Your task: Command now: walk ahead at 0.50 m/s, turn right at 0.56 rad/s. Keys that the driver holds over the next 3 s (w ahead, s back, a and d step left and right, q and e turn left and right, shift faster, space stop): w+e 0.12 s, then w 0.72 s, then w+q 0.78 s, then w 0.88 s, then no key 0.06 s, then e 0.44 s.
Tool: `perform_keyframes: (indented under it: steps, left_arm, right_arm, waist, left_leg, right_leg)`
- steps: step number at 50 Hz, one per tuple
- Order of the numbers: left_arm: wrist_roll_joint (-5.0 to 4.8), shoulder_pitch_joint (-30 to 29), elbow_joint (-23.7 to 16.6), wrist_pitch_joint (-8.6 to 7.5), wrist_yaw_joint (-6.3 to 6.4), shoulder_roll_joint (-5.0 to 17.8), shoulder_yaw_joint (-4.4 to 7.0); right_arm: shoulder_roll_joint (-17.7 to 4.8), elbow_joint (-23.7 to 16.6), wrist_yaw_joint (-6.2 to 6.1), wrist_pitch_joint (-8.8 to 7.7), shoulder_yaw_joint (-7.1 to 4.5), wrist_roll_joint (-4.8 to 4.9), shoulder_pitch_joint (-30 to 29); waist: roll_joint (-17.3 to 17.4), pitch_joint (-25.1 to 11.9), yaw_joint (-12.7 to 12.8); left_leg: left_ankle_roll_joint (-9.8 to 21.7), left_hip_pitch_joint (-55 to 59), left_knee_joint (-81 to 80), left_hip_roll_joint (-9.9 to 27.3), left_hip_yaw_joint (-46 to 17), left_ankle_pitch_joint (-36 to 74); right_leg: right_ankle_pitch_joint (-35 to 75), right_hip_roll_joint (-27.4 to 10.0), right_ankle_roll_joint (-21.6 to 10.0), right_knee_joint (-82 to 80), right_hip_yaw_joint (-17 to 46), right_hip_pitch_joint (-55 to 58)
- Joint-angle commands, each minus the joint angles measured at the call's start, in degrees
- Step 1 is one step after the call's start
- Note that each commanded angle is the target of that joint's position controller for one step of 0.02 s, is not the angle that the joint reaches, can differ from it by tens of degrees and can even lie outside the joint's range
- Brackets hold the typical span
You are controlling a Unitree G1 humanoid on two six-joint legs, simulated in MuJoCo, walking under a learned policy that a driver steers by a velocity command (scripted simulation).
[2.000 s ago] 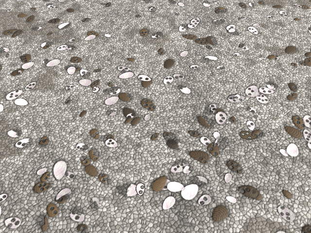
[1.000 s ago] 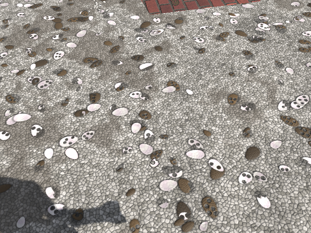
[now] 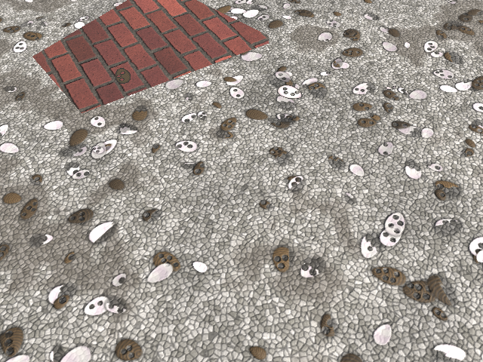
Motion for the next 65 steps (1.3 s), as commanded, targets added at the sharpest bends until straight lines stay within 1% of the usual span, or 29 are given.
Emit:
perform_keyframes:
  steps: [1, 7, 9, 11, 12, 13, 14, 15, 16, 18, 19, 20, 24, 29, 32, 35, 37, 38, 39, 40, 41, 42, 43, 46, 48, 55, 60, 63, 65]
  left_arm:
    - [-0.04, 2.81, -3.13, -0.66, 0.19, 8.58, 1.88]
    - [0.9, 6.57, -3.43, -0.34, 1.07, 9.48, 2.02]
    - [1.05, 4.68, -3.96, -0.62, 1.49, 9.81, 1.98]
    - [1.0, 2.92, -4.01, -1.18, 1.22, 10.3, 1.88]
    - [0.72, 3.15, -4.08, -1.6, 0.79, 9.01, 1.42]
    - [-0.43, 6.61, -5.79, -1.98, 0.51, 4.02, 0.09]
    - [-0.63, 12.35, -5.46, -1.71, 0.42, 4.52, 0.27]
    - [1.16, 9.35, -4.1, -0.97, 0.85, 7.38, 0.49]
    - [1.67, 3.63, -4.79, -0.94, 0.25, 6.97, 0.32]
    - [2.14, -0.43, -6.23, -0.5, -0.55, 5.5, 0.03]
    - [2.35, 1.28, -5.78, 0.03, -0.89, 4.84, -0.22]
    - [2.58, 0.97, -5.48, 0.31, -0.94, 4.75, -0.3]
    - [2.58, -5.81, -7.68, 0.79, -1.62, 3.94, -0.96]
    - [2.03, -17.62, -11.24, 0.25, -2.19, 1.33, -2.69]
    - [1.7, -20.95, -12.17, 0.04, -1.9, 1.94, -2.85]
    - [1.81, -20.85, -12.49, -0.3, -1.36, 3.09, -2.46]
    - [2.31, -11.97, -9.47, -0.99, -0.69, 4.06, -1.63]
    - [3.09, -2.91, -6.36, -1.64, -0.1, 6.26, -0.67]
    - [4.43, 5.97, -5.31, -1.97, 0.68, 11.59, 0.7]
    - [3.04, 6.64, -4.7, -1.18, 0.51, 14.8, 1.67]
    - [1.06, 2.27, -4.91, -0.71, 0.27, 10.8, 0.96]
    - [0.84, -2.63, -5.57, -0.89, 0.05, 7.37, 0.02]
    - [1.16, -5.36, -5.79, -1.32, -0.1, 4.89, -0.61]
    - [1.25, -4.46, -4.12, -2.95, 0.27, 2.74, -1.27]
    - [0.76, -3.3, -3.06, -3.72, 0.48, 4.4, -0.7]
    - [0.86, 1.33, -0.3, -3.88, 0.98, 3.62, -1.13]
    - [1.11, 6.28, 2.45, -3.28, 2.05, 4.37, -1.15]
    - [1.39, 5.23, 2.75, -2.52, 2.72, 6.32, -0.78]
    - [1.66, 4.03, 2.3, -1.55, 2.83, 7.96, -0.29]
  right_arm:
    - [-3.72, -4.56, 0.29, 0.01, -0.58, 0.26, -4.05]
    - [-4.65, -8.39, 0.68, -1.0, 0.09, 0.96, -11.93]
    - [-5.74, -7.71, 0.59, -1.53, -0.17, 1.0, -8.25]
    - [-7.75, -4.17, -0.24, -2.3, -1.24, 0.88, 2.79]
    - [-9.79, -2.55, -0.94, -3.02, -1.97, 0.24, 10.34]
    - [-14.51, -2.61, -1.75, -3.14, -2.87, -1.01, 17.47]
    - [-16.94, -0.85, -1.28, -2.04, -3.98, 0.0, 16.91]
    - [-11.35, -2.39, -0.76, -1.54, -2.97, 0.86, 11.12]
    - [-7.24, -2.91, -0.43, -1.68, -2.0, 1.3, 7.57]
    - [-4.96, -1.32, -0.52, -2.23, -1.1, 1.07, 6.73]
    - [-5.59, -0.38, -0.52, -2.71, -1.19, 1.19, 7.64]
    - [-4.87, 0.65, -0.19, -3.38, -1.02, 1.43, 9.85]
    - [-6.14, 2.85, -0.01, -4.0, -1.44, 2.08, 12.48]
    - [-6.4, 5.47, 0.05, -3.56, -1.48, 2.25, 16.72]
    - [-7.3, 6.88, -0.07, -3.33, -1.66, 2.04, 19.19]
    - [-8.0, 7.88, -0.5, -2.82, -1.83, 1.75, 19.27]
    - [-8.42, 8.31, -0.71, -2.34, -1.88, 1.98, 18.14]
    - [-7.32, 8.06, -0.73, -2.23, -1.45, 2.14, 18.26]
    - [-3.37, 5.24, -0.5, -2.39, -0.23, 3.11, 18.98]
    - [-2.25, 5.31, -0.64, -2.15, -0.34, 3.13, 23.45]
    - [-7.25, 5.64, -0.94, -1.59, -1.76, 1.61, 18.71]
    - [-6.06, 4.71, -0.42, -1.93, -1.61, 1.65, 15.47]
    - [-4.58, 5.0, -0.15, -1.86, -1.32, 2.01, 14.6]
    - [-2.9, 6.6, 0.71, 0.03, -1.26, 0.89, 16.11]
    - [-2.72, 5.86, 1.22, 0.74, -1.4, 0.95, 14.0]
    - [-1.21, 1.62, 1.93, 0.83, -0.83, 1.2, 0.68]
    - [-0.49, -2.0, 2.48, 0.58, 0.11, 0.86, -7.27]
    - [-1.74, -1.74, 2.12, 0.68, -0.44, 0.67, -3.98]
    - [-3.89, 0.7, 1.64, 0.42, -1.67, 0.46, 5.07]
  waist:
    - [-4.56, -0.35, 0.91]
    - [-5.7, -0.5, 3.48]
    - [-6.38, -0.94, 1.29]
    - [-4.92, -5.33, -3.79]
    - [-2.06, -10.4, -7.22]
    - [6.11, -18.66, -7.8]
    - [17.68, -21.03, -4.21]
    - [5.8, -11.11, -2.71]
    - [-0.28, -5.0, -3.18]
    - [1.21, -0.71, -1.67]
    - [4.18, -1.77, -0.82]
    - [3.5, -1.64, -1.03]
    - [3.22, -0.83, -1.17]
    - [3.17, 0.97, -3.89]
    - [3.33, 1.05, -4.78]
    - [3.42, 1.15, -3.71]
    - [2.09, -3.08, 0.72]
    - [-0.1, -8.57, 3.98]
    - [-8.46, -16.48, 6.37]
    - [-16.5, -19.54, 4.15]
    - [-7.57, -11.72, 2.99]
    - [-6.0, -5.13, 1.15]
    - [-4.9, -2.63, -0.36]
    - [-5.56, -0.38, -2.66]
    - [-5.56, -0.5, -3.26]
    - [-4.52, 2.77, -1.01]
    - [-4.63, 3.86, 1.2]
    - [-6.81, 0.7, -1.28]
    - [-7.61, -4.87, -5.24]
  left_leg:
    - [-0.9, -0.81, -6.83, -2.39, 2.86, 6.89]
    - [0.73, 0.16, -18.26, -5.38, 2.18, 8.36]
    - [2.6, 7.95, -22.74, -6.22, 2.07, 6.58]
    - [5.11, 23.06, -26.93, -8.95, 3.79, 4.08]
    - [7.19, 34.6, -28.43, -4.75, 0.12, 3.02]
    - [11.26, 48.51, -30.04, 9.93, -19.05, -6.68]
    - [17.3, 51.69, -38.55, 17.49, -42.43, -8.87]
    - [16.89, 43.8, -39.16, 15.57, -38.0, -15.77]
    - [15.89, 36.5, -39.91, 12.29, -28.74, -13.75]
    - [12.56, 29.67, -42.36, 6.25, -16.51, -1.43]
    - [12.66, 29.07, -42.42, 5.71, -13.9, 3.74]
    - [12.23, 29.14, -41.95, 4.67, -11.59, 12.09]
    - [14.64, 31.0, -45.95, 4.81, -7.7, 12.08]
    - [13.31, 31.4, -46.82, 2.1, -1.69, 16.96]
    - [12.81, 34.06, -44.96, 3.57, -1.32, 20.6]
    - [12.08, 37.68, -41.17, 5.69, -1.67, 26.95]
    - [10.54, 37.75, -29.69, 4.08, 0.73, 38.66]
    - [9.34, 32.33, -18.77, 1.46, 2.89, 34.97]
    - [7.27, 17.59, -0.08, -2.97, 6.1, 14.24]
    - [6.63, 3.81, 13.95, -11.25, 4.97, -20.82]
    - [7.43, -0.3, 17.07, -7.37, -0.05, -17.19]
    - [7.62, -0.5, 15.22, -5.23, -0.19, -11.98]
    - [7.48, 1.95, 12.16, -3.61, -0.32, -8.73]
    - [6.23, 7.43, 9.46, -2.89, -0.4, -5.11]
    - [5.43, 4.16, 8.52, -2.52, -0.27, -1.58]
    - [4.57, -2.04, -5.63, -3.21, 2.89, 11.33]
    - [7.15, -0.71, -16.37, -4.92, 8.9, 9.84]
    - [10.64, 6.23, -18.33, -9.22, 12.09, 1.89]
    - [13.8, 16.76, -20.43, -12.85, 12.51, -3.15]
  right_leg:
    - [18.58, -13.55, -6.4, -5.83, 12.51, -0.28]
    - [24.66, -15.58, -5.3, -0.92, 16.1, 7.85]
    - [27.32, -16.49, -3.24, 1.02, 16.39, 6.92]
    - [37.81, -14.34, -1.1, 11.66, 14.17, 5.18]
    - [32.47, -11.02, 0.09, 23.11, 11.39, 0.44]
    - [10.87, -6.02, 1.85, 40.38, 6.62, -10.71]
    - [-19.0, 0.25, 2.78, 51.26, 3.01, -22.52]
    - [-15.18, -4.45, 2.35, 55.35, 4.94, -27.16]
    - [-10.78, -6.24, 2.52, 53.58, 4.67, -26.89]
    - [-7.63, -9.12, 2.9, 47.44, 3.78, -24.77]
    - [-7.22, -9.1, 3.45, 46.53, 3.13, -22.95]
    - [-6.88, -9.0, 3.58, 46.14, 2.94, -22.58]
    - [-1.76, -11.51, 5.59, 40.54, -0.31, -29.09]
    - [7.09, -12.39, 6.88, 23.79, -5.29, -27.07]
    - [7.56, -11.25, 5.89, 18.1, -6.58, -24.16]
    - [3.38, -10.14, 3.69, 14.58, -6.79, -21.03]
    - [2.43, -7.19, 1.57, 9.04, -8.04, -8.91]
    - [2.46, -8.9, -0.27, 7.96, -5.75, 3.92]
    - [-4.32, -24.35, -4.68, 5.96, 12.84, 19.97]
    - [-5.23, -34.16, -10.22, -1.23, 34.15, 24.64]
    - [-8.83, -30.72, -8.84, -1.89, 29.56, 18.12]
    - [-6.36, -28.08, -7.44, -3.74, 21.92, 10.38]
    - [-2.69, -25.3, -5.27, -6.1, 15.74, 5.07]
    - [9.39, -21.49, -1.93, -9.12, 5.57, -1.95]
    - [9.62, -21.72, -2.41, -11.18, 2.4, -0.75]
    - [18.58, -19.79, 0.11, -11.73, -8.14, 3.24]
    - [30.92, -21.81, 0.83, -7.87, -12.45, 11.41]
    - [53.94, -22.87, 1.62, 1.75, -15.12, 15.46]
    - [60.19, -23.27, 1.37, 17.15, -16.13, 14.61]
Next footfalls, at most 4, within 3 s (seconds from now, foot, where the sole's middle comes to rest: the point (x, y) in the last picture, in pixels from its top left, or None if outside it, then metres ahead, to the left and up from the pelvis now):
0.24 left None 0.32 0.13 -0.78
0.76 right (309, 336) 0.54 -0.12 -0.78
1.32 left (261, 242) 0.84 0.02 -0.78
1.86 right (287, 162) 1.18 -0.08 -0.78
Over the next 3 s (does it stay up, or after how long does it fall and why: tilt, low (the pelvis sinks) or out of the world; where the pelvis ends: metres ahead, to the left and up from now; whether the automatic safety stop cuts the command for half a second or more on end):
stays up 1.45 0.13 -0.02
